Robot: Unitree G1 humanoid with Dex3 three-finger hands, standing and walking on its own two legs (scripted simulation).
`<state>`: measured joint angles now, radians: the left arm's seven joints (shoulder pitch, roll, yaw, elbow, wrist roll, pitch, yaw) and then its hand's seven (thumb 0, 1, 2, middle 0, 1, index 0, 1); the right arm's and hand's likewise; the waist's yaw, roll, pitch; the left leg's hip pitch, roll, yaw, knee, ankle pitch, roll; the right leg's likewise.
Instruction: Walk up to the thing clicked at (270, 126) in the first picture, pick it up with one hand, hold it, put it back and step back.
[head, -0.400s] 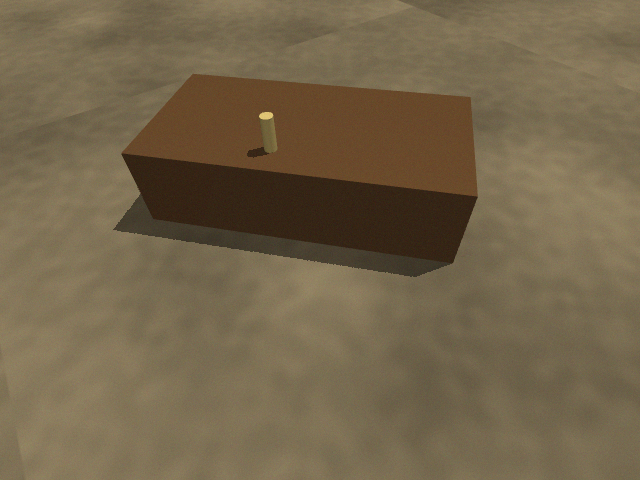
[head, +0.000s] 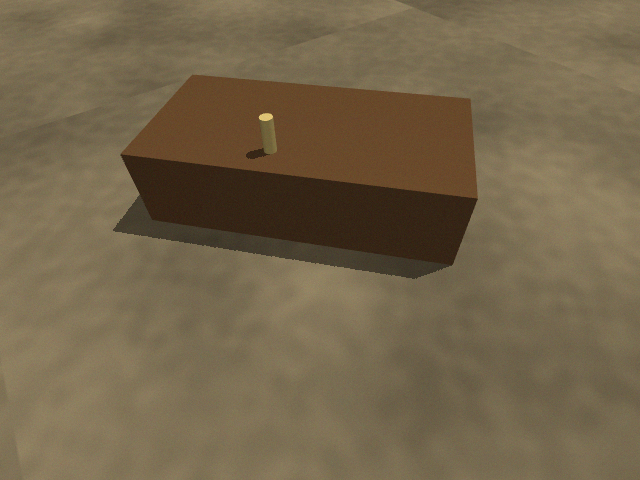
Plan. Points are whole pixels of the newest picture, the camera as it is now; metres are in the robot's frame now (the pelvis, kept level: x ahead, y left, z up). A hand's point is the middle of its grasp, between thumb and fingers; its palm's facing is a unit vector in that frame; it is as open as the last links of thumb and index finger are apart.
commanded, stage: stand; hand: left
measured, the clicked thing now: (268, 134) +1.31 +0.22 -0.35
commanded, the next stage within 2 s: walk up in 0.72 s
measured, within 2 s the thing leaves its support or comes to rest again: neither
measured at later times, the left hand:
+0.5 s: hand out of the picture +0.07 +0.25 -0.16, palm faces -0.01 -0.94 -0.33, open 7.4 cm
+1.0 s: hand out of the picture +0.10 +0.27 -0.14, palm faces -0.11 -0.89 -0.44, open 7.4 cm
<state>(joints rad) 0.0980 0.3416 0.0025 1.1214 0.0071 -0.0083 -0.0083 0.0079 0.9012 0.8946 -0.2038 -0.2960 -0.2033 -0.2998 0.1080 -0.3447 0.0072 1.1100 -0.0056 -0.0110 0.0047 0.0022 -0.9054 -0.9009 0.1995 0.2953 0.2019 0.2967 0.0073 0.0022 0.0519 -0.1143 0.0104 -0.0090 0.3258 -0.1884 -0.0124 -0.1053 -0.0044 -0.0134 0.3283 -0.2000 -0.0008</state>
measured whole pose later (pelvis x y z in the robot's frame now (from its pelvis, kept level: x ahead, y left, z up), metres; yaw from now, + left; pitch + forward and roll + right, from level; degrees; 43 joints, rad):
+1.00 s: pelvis +0.04 -0.02 -0.02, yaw -5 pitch -2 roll +1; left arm 0.27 0.42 0.07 1.01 0.02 -0.07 -0.05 0.01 0.90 0.89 -0.20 -0.30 -0.20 -0.30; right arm 0.22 -0.43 -0.10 0.96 -0.05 0.00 0.08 0.00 -0.90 -0.90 0.20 0.30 0.20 0.30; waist -0.01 0.05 0.07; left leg -0.15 0.06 0.06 0.62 -0.43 0.04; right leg -0.27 -0.03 -0.06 0.60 -0.27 -0.02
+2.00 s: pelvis +0.41 +0.02 -0.02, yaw -11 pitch -2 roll -1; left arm 0.39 0.43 0.05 0.85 0.02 -0.11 0.01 0.01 0.90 0.89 -0.21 -0.30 -0.21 -0.30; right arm 0.28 -0.46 -0.10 0.82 -0.04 0.04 0.11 0.01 -0.91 -0.90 0.20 0.30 0.20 0.30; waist 0.03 0.11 0.06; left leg -0.54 0.10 -0.03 0.98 -0.34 -0.01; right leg -0.27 -0.06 -0.05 0.61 -0.30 0.00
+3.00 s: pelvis +0.73 +0.20 -0.04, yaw -15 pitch -2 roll +0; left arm 0.30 0.47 0.05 0.93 0.01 -0.02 0.01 0.01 0.90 0.89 -0.20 -0.30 -0.20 -0.30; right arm 0.28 -0.40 -0.04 0.87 -0.02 -0.04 0.03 0.00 -0.91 -0.90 0.20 0.30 0.20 0.30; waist 0.01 -0.04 0.08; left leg -0.38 0.06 0.05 0.74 -0.33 0.00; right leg -0.48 -0.05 0.03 1.03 -0.46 -0.03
